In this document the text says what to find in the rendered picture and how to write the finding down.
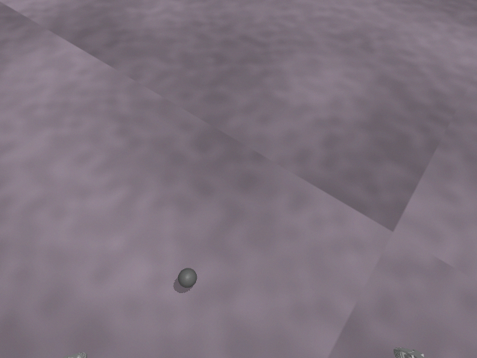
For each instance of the ball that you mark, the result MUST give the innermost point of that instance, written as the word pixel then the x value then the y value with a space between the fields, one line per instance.
pixel 187 277

